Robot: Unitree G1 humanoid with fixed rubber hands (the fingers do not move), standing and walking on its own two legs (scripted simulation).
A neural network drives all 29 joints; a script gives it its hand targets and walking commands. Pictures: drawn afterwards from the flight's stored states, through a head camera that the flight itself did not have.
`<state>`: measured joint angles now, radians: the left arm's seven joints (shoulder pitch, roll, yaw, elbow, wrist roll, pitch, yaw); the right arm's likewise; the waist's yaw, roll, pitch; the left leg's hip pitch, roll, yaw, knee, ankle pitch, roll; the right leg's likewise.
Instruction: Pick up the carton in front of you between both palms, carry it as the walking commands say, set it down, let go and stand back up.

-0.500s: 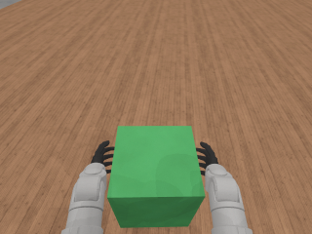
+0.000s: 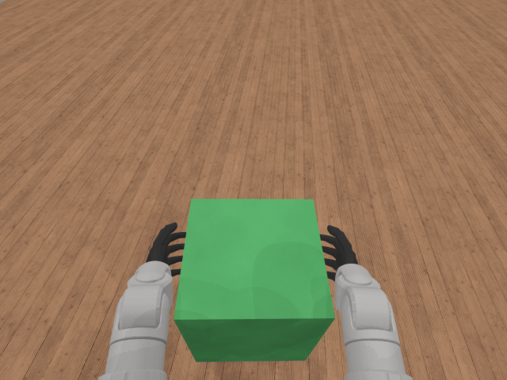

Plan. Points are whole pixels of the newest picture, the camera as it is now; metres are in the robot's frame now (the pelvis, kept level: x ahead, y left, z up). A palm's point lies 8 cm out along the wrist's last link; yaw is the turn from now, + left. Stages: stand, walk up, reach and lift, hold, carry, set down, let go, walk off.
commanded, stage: hold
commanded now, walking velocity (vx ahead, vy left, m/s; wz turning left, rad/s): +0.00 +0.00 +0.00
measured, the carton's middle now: (251, 284) +0.29 +0.00 -0.04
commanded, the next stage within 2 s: set down in 0.50 s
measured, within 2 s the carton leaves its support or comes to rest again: neither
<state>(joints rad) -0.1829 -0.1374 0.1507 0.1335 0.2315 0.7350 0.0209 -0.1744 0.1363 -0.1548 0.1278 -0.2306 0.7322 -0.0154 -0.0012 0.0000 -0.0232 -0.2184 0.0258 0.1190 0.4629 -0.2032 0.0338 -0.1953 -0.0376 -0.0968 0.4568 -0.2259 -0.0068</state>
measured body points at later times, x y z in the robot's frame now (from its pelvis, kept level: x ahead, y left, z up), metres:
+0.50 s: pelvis -0.02 -0.01 +0.00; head -0.08 -0.01 +0.45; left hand +0.27 +0.15 +0.04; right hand +0.28 -0.16 +0.04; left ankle +0.02 +0.10 -0.74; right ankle +0.01 -0.12 -0.74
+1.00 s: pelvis -0.03 -0.01 -0.03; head +0.08 -0.01 +0.41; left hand +0.33 +0.15 -0.07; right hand +0.34 -0.16 -0.07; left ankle +0.02 +0.09 -0.74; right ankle +0.01 -0.12 -0.74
